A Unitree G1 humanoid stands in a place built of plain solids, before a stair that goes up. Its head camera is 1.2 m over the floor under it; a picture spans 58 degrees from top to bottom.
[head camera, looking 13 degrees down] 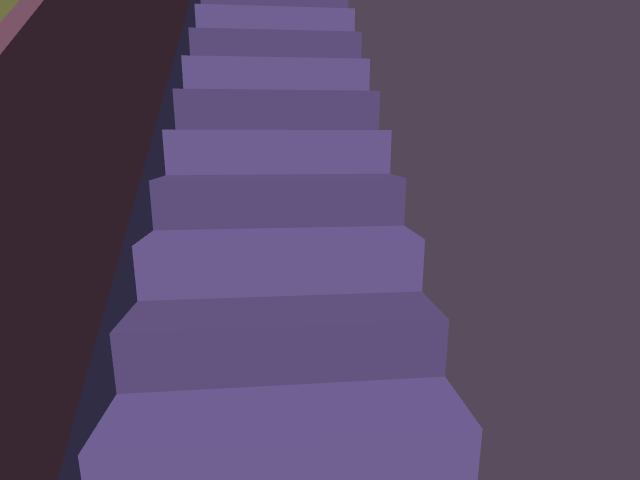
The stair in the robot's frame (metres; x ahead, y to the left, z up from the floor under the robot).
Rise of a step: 0.21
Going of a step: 0.28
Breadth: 1.08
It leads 6 degrees to the left of straight ahead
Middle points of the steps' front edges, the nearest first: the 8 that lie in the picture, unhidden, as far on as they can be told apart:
1.00 0.08 0.42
1.28 0.11 0.63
1.55 0.14 0.83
1.82 0.16 1.04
2.10 0.19 1.25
2.37 0.22 1.46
2.65 0.24 1.66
2.92 0.27 1.87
